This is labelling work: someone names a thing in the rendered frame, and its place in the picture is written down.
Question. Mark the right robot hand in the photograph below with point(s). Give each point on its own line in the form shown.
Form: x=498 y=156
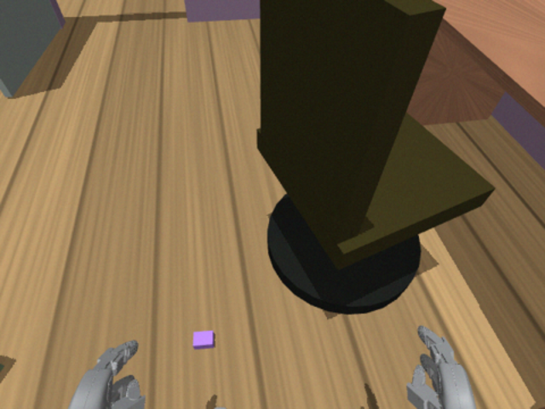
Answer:
x=449 y=379

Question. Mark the office chair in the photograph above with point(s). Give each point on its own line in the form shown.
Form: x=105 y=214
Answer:
x=362 y=177

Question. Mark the left robot hand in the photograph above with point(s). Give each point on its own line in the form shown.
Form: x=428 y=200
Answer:
x=95 y=390

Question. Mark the desk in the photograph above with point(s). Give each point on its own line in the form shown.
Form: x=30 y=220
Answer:
x=482 y=49

